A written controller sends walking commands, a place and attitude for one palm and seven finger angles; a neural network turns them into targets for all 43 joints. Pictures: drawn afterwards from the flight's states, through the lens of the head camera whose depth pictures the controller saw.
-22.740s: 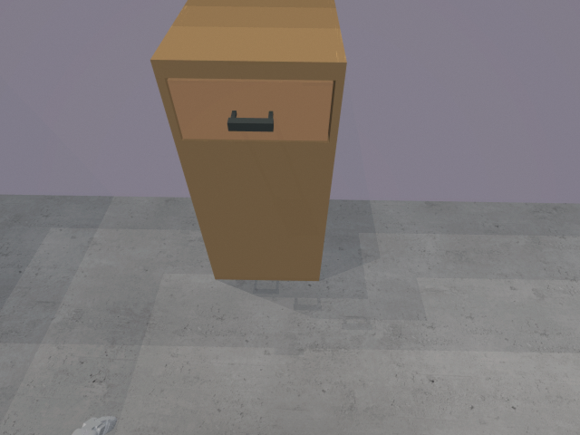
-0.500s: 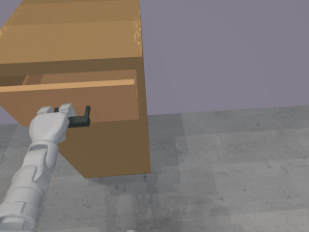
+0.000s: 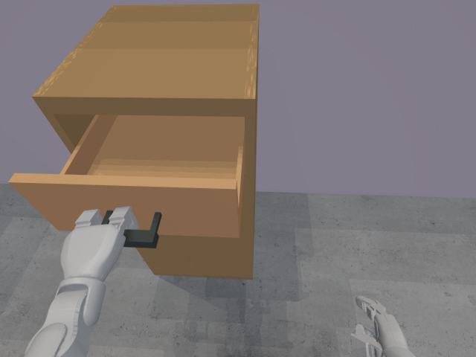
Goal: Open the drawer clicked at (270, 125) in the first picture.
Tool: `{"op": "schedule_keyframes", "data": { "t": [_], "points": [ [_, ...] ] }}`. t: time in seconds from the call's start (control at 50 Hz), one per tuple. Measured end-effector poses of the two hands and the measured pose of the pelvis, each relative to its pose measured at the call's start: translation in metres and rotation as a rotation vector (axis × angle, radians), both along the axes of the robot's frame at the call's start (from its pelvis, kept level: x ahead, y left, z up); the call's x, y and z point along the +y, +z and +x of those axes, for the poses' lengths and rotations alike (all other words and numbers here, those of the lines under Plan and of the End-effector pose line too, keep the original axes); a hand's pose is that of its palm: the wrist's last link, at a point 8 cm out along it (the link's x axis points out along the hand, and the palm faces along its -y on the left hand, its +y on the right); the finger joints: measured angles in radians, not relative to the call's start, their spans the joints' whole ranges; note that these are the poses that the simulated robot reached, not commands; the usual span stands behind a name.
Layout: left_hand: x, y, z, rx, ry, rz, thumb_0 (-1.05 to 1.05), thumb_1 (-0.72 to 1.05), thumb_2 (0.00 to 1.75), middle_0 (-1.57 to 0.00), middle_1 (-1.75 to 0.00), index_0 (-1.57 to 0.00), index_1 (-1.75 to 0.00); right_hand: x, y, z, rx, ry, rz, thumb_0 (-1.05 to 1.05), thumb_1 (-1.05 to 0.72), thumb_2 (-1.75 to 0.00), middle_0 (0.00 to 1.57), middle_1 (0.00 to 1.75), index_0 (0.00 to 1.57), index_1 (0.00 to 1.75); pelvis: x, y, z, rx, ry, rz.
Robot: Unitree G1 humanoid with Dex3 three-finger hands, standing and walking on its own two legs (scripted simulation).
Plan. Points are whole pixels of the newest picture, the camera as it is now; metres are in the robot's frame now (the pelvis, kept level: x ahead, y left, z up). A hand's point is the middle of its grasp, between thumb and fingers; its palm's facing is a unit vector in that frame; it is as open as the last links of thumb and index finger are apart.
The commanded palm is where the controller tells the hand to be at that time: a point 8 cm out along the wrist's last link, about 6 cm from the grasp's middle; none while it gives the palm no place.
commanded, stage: pull the drawer open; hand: left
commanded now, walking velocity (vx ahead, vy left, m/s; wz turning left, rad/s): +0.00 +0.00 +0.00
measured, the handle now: (129, 227) +0.31 +0.23 +0.04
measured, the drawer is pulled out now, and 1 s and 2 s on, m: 0.17 0.30 0.29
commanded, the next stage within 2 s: open the thumb to release the handle in 0.80 s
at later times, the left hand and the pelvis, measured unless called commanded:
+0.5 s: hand (90, 318) +0.17 +0.25 +0.01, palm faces -0.03 -0.08 -1.00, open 5.2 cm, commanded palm +0.13 +0.25 +0.06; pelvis +0.00 -0.02 -0.01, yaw +0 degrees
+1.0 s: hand (66, 341) +0.14 +0.27 +0.01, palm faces -0.01 +0.00 -1.00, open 5.5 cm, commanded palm +0.11 +0.27 +0.06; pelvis -0.01 -0.02 -0.02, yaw +0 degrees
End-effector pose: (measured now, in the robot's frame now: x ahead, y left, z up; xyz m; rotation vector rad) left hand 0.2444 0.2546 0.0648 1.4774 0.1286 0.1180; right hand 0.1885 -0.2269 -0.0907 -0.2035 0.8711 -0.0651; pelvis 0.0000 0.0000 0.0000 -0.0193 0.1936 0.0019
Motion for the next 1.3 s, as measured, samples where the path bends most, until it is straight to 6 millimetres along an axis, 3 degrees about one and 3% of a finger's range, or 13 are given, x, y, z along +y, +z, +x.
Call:
{"op": "schedule_keyframes", "data": {
  "t": [0.16, 0.44, 0.7, 0.92, 1.04, 1.16, 1.3],
  "points": [
    [-0.002, 0.000, -0.034, 0.009, 0.017, 0.000, 0.00, 0.79, 0.83, -0.35, -1.35, -0.41, -1.35, 0.003, -0.005, 0.000, 0.000, 0.029, 0.016, 0.01, -0.91, -0.90, 0.20, 0.30, 0.21, 0.30, -0.006, -0.002, -0.001, -0.010, 0.000, 0.005],
    [-0.005, 0.001, -0.082, 0.027, 0.041, 0.011, -0.01, 0.79, 0.83, -0.35, -1.35, -0.40, -1.35, -0.012, -0.016, -0.009, 0.025, 0.032, 0.007, 0.01, -0.91, -0.90, 0.20, 0.30, 0.21, 0.30, -0.015, -0.008, -0.003, -0.002, -0.003, 0.014],
    [-0.006, 0.003, -0.129, 0.062, 0.042, 0.015, -0.01, 0.78, 0.81, -0.36, -1.35, -0.40, -1.35, -0.016, -0.015, 0.004, -0.011, 0.046, 0.006, 0.01, -0.91, -0.90, 0.20, 0.30, 0.20, 0.30, -0.018, -0.015, -0.003, 0.017, -0.014, 0.015],
    [-0.005, 0.002, -0.130, 0.026, 0.025, 0.028, -0.02, 0.78, 0.82, -0.39, -1.35, -0.36, -1.35, -0.008, -0.018, 0.008, -0.021, 0.051, 0.018, 0.01, -0.91, -0.90, 0.20, 0.30, 0.20, 0.30, -0.016, -0.021, -0.006, 0.029, -0.013, 0.013],
    [0.012, 0.002, -0.125, 0.011, 0.031, 0.070, -0.02, 0.71, 0.82, -0.40, -1.34, -0.38, -1.34, -0.004, -0.027, 0.001, 0.012, 0.053, 0.005, 0.01, -0.91, -0.90, 0.20, 0.30, 0.21, 0.30, -0.016, -0.023, -0.011, 0.021, 0.007, 0.004],
    [0.011, 0.002, -0.125, 0.013, 0.044, 0.040, 0.00, 0.48, 0.72, -0.38, -1.31, -0.39, -1.32, -0.003, -0.027, -0.010, 0.021, 0.041, 0.007, 0.01, -0.91, -0.90, 0.20, 0.30, 0.21, 0.30, -0.014, -0.021, -0.014, 0.018, 0.009, 0.002],
    [0.012, 0.001, -0.125, 0.012, 0.039, 0.039, 0.00, 0.07, 0.54, -0.36, -1.26, -0.37, -1.28, -0.006, -0.025, -0.018, 0.020, 0.036, -0.002, 0.01, -0.91, -0.90, 0.20, 0.30, 0.21, 0.30, -0.013, -0.020, -0.017, 0.013, 0.008, 0.000]
  ]
}}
